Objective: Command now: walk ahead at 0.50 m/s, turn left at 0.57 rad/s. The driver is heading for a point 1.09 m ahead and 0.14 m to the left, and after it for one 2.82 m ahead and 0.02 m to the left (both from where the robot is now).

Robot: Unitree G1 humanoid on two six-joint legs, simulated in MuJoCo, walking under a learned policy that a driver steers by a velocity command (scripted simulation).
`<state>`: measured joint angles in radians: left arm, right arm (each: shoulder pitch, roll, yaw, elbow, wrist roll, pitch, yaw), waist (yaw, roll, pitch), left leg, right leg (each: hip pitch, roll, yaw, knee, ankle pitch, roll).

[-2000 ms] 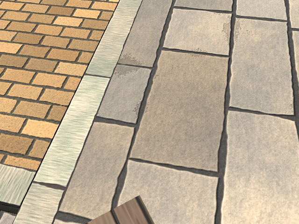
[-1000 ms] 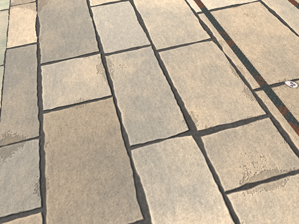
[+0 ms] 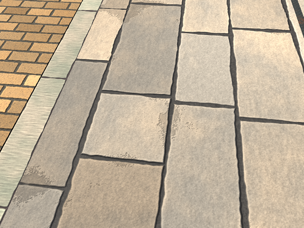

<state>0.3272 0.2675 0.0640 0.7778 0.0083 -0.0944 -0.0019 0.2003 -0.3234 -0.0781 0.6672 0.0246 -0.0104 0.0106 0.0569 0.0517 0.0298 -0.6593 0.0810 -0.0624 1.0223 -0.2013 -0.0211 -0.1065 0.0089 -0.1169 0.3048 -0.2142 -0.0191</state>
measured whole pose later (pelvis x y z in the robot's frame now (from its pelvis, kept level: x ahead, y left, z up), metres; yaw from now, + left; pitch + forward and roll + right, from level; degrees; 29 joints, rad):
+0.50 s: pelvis +0.26 +0.09 +0.00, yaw +18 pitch +1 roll -1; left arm 0.10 0.32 0.05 0.69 0.02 -0.10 0.00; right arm 0.33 -0.28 -0.06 0.69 0.01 -0.04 0.01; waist -0.05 -0.03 0.05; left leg -0.19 -0.11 -0.09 0.35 -0.18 0.11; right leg -0.66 -0.10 0.08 0.91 -0.16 0.06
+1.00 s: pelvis +0.55 +0.13 +0.00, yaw +23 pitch +1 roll -1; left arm 0.33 0.26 0.04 0.80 0.00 -0.09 -0.02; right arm 0.20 -0.30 -0.05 0.71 0.01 -0.05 0.00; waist 0.04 0.04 0.03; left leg -0.59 0.08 -0.05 0.97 -0.26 -0.01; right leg -0.15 0.07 -0.02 0.30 -0.17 -0.06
